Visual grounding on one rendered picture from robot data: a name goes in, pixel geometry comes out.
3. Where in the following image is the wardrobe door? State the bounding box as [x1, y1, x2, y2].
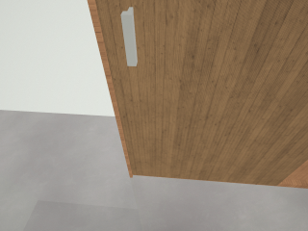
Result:
[95, 0, 308, 186]
[285, 160, 308, 181]

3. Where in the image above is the handle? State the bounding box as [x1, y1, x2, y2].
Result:
[120, 7, 138, 66]

